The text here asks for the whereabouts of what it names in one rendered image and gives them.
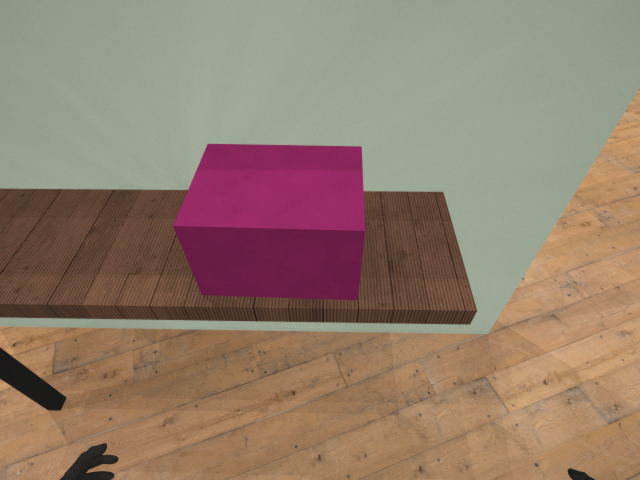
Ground carton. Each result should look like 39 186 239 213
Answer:
173 144 365 300

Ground left robot hand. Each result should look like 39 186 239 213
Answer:
60 443 118 480

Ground table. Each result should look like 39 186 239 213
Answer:
0 189 477 411

